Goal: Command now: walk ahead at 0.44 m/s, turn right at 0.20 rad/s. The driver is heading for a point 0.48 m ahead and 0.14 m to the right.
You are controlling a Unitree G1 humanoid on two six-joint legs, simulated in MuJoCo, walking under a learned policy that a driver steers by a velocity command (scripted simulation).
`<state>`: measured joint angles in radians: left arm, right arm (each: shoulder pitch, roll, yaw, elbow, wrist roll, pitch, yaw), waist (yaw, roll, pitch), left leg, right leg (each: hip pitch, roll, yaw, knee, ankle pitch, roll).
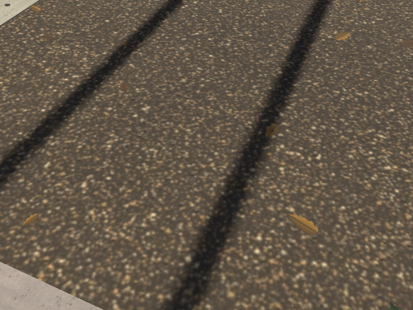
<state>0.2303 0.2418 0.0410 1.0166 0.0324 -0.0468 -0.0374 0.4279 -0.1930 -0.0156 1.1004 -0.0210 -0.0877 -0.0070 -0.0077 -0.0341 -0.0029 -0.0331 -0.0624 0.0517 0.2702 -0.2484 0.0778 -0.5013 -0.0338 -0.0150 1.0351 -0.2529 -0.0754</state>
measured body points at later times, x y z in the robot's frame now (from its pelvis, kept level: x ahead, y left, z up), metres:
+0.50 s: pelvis +0.22 -0.03 -0.01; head +0.27 -0.05 +0.43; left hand +0.34 +0.22 -0.15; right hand +0.28 -0.30 -0.15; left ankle +0.29 +0.12 -0.66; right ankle +0.27 -0.07 -0.75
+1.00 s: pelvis +0.32 +0.01 +0.00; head +0.35 +0.02 +0.44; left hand +0.51 +0.22 -0.15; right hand +0.32 -0.28 -0.11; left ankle +0.37 +0.10 -0.75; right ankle +0.25 -0.07 -0.72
